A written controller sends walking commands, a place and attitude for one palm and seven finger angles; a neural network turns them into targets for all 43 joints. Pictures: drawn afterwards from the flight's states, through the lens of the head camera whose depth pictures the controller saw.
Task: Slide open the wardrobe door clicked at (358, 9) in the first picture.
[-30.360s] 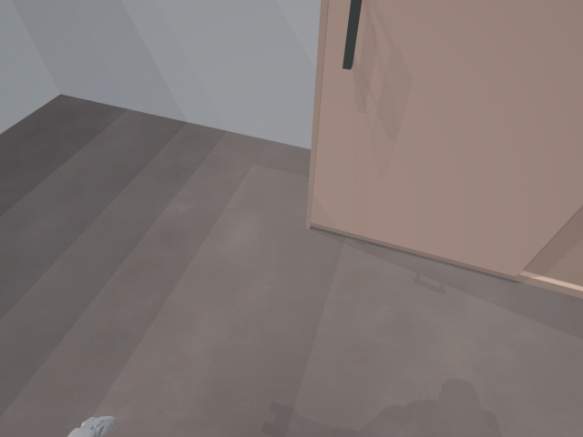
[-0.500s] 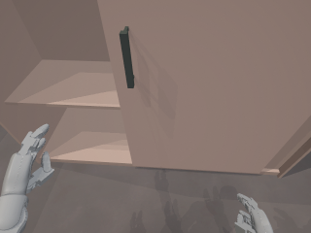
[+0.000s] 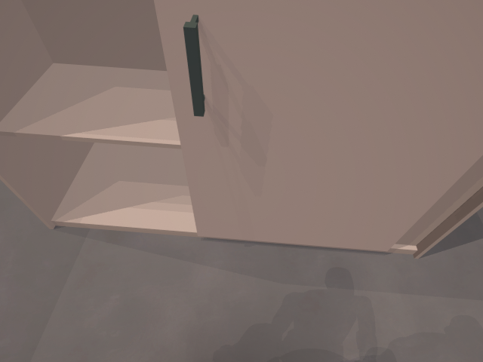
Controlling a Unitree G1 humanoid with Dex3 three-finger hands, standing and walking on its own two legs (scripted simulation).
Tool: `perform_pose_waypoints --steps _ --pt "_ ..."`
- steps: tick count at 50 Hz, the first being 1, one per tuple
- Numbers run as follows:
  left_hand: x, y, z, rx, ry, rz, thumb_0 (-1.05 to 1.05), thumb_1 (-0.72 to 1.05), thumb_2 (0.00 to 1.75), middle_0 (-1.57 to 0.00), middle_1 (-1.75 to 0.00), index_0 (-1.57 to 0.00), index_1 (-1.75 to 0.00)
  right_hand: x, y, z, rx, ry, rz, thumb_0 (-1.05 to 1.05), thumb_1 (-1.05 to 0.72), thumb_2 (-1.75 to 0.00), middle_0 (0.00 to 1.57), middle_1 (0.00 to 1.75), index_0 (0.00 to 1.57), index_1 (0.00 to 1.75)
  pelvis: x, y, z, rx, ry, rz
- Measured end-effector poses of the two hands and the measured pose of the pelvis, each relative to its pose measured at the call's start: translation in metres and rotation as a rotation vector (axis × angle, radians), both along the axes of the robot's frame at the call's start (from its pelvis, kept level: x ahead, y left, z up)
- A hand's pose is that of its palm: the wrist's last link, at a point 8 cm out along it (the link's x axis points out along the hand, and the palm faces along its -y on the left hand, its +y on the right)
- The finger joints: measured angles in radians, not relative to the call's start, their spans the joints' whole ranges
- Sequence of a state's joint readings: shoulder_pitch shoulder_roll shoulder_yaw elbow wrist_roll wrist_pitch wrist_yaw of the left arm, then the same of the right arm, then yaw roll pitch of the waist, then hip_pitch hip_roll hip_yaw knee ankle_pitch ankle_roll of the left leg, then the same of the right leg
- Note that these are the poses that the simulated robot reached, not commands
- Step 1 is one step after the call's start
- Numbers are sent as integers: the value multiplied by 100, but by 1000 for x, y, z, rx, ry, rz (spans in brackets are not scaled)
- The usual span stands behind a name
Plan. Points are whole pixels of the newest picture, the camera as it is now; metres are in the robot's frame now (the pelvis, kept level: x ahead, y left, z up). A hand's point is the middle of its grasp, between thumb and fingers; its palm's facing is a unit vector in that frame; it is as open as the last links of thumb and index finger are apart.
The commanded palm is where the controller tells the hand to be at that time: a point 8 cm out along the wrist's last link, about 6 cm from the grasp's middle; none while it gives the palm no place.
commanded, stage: let the arm hang, fingers relaxed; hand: left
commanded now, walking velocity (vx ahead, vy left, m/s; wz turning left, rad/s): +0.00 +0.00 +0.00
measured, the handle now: (197, 69) +0.65 +0.15 +0.12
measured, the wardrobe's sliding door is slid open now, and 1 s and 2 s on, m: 0.68 0.68 0.68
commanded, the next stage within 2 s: look to check the result in 0.52 s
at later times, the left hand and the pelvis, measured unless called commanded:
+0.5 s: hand out of the picture +0.13 +0.22 -0.15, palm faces -0.02 -0.96 -0.29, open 7.3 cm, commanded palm none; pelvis +0.02 +0.00 +0.01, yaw -1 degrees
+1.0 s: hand out of the picture +0.11 +0.24 -0.15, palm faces -0.02 -0.94 -0.33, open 7.4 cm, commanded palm none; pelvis +0.04 +0.00 +0.01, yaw -1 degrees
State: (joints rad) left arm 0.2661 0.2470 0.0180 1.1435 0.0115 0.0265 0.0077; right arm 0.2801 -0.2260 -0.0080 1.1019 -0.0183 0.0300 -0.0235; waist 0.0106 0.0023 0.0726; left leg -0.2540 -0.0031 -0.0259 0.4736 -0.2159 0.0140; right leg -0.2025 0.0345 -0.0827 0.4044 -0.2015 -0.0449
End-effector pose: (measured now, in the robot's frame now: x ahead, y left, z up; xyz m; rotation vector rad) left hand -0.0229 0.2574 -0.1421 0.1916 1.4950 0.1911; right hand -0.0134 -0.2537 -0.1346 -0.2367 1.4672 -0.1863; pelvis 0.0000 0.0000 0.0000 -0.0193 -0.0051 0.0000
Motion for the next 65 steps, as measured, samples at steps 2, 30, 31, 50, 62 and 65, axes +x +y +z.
perform_pose_waypoints --steps 2,30,31,50,62,65 --pt "8 8 4 24 -18 -7 1 92 90 -20 -30 -21 -30 3 3 -2 11 -13 -4 1 -90 -89 20 30 20 30 1 1 1 1 -1 -2" --pt "141 16 24 48 -291 -110 1 91 90 -20 -30 -21 -30 114 -25 16 -46 -243 49 0 -90 -89 20 30 20 30 28 3 7 19 -5 -14" --pt "140 17 23 50 -285 -109 1 91 90 -20 -30 -21 -30 114 -26 17 -49 -241 50 0 -90 -89 20 30 20 30 29 3 7 19 -5 -14" --pt "130 26 26 90 -211 -95 1 91 90 -20 -30 -20 -30 116 -34 13 -47 -192 50 1 -90 -89 20 30 20 30 42 -3 8 19 -5 -18" --pt "150 17 27 79 -254 -112 1 91 90 -20 -30 -21 -30 119 -35 13 -44 -207 39 1 -90 -89 20 30 20 30 45 -6 8 21 -6 -24" --pt "154 14 27 77 -265 -116 1 91 90 -20 -30 -21 -30 119 -37 13 -46 -208 36 1 -90 -89 20 30 20 30 46 -7 8 22 -7 -24"
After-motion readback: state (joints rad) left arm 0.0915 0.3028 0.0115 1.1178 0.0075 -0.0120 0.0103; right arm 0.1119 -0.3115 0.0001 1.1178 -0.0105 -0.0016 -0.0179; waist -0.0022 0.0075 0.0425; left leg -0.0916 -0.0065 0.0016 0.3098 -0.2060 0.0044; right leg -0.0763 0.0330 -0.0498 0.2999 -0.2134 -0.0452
